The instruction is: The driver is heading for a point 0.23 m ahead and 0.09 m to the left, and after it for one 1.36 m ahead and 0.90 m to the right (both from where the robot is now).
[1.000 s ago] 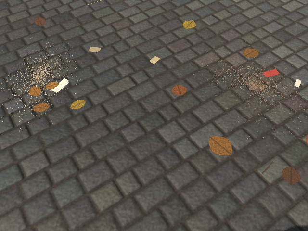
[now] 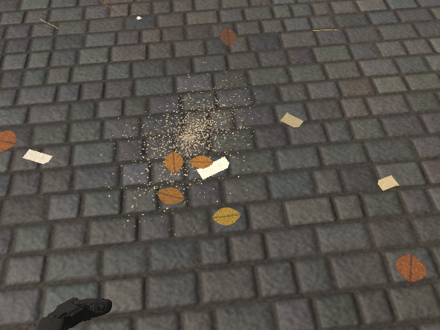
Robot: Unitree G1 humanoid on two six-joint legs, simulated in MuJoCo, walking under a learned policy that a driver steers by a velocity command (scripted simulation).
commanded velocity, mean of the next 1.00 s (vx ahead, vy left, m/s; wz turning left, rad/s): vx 0.07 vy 0.00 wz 0.00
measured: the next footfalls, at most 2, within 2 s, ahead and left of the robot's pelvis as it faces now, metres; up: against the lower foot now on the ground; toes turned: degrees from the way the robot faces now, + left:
left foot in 0.28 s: -0.01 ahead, +0.13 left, +0.00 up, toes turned +12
right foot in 0.72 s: +0.16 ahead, -0.06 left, +0.00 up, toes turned +2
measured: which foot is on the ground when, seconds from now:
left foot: up 0.00-0.26, down 0.28-0.74, up 0.76-1.00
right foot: down 0.00-0.26, up 0.28-0.70, down 0.72-1.00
